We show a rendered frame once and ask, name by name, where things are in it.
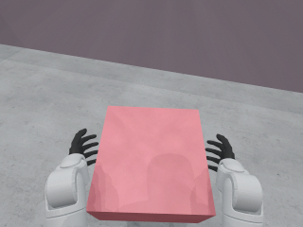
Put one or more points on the robot right forearm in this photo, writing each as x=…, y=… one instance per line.
x=242, y=201

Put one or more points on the robot right hand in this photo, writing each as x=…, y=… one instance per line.
x=225, y=153

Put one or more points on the robot left forearm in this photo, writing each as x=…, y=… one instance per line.
x=65, y=194

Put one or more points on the robot left hand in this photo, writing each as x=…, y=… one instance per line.
x=77, y=145

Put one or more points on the carton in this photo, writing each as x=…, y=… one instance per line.
x=151, y=166

